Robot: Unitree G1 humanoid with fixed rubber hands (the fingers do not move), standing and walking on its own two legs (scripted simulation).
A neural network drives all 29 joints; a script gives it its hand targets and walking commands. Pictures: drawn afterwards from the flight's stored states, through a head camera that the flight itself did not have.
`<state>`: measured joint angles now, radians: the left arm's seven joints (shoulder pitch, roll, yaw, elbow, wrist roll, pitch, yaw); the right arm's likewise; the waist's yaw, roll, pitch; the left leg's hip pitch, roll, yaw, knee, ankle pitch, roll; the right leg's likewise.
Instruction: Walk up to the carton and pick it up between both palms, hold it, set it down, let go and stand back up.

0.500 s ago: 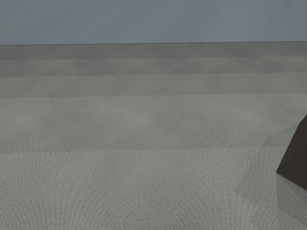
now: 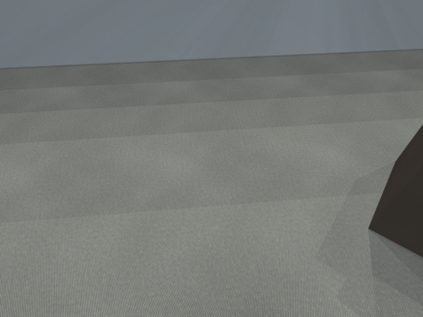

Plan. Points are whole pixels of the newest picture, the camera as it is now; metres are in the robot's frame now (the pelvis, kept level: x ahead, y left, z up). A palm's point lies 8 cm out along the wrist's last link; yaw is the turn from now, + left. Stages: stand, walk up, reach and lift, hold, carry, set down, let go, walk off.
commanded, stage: walk up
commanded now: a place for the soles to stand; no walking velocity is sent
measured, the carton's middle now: out of the picture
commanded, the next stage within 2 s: none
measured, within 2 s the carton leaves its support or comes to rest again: neither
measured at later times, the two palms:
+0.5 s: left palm (166, 293) +0.23 +0.11 -0.11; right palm out of the picture +0.11 -0.43 -0.10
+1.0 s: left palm (264, 205) +0.45 -0.13 -0.10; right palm out of the picture -0.01 -0.46 -0.09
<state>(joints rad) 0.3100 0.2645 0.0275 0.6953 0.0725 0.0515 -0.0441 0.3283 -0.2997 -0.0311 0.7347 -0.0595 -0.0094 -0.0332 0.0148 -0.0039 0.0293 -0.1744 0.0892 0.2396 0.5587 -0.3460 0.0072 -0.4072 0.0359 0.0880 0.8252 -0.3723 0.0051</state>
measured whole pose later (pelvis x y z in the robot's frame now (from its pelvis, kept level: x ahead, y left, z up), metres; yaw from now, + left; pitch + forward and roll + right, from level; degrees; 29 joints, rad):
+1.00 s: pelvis +0.19 -0.24 +0.00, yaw -39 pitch -3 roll +2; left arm 0.21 0.30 0.06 0.69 0.04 0.06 -0.13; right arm 0.49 -0.29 -0.06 0.78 -0.07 -0.09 -0.06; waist -0.04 -0.06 0.08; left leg -0.06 0.19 0.34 0.47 -0.29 -0.04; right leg -0.57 -0.11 0.05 0.89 -0.20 0.04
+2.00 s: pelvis +0.30 -0.66 -0.01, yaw -47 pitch -4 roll +2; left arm 0.20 0.28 0.06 0.64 0.04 0.03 -0.11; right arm 0.48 -0.29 -0.08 0.74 -0.06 -0.07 -0.05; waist -0.05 -0.06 0.08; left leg -0.18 0.13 0.08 0.62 -0.36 -0.03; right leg -0.46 -0.15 0.02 0.73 -0.22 0.01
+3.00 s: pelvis +0.29 -0.92 -0.01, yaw -34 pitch -2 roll +1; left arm 0.27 0.28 0.01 0.62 0.03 0.00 0.03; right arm 0.28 -0.31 -0.05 0.64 -0.03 0.06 -0.01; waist 0.02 0.02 0.09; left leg -0.39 0.00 -0.03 0.91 -0.52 -0.04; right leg -0.31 -0.09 -0.09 0.66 -0.31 0.01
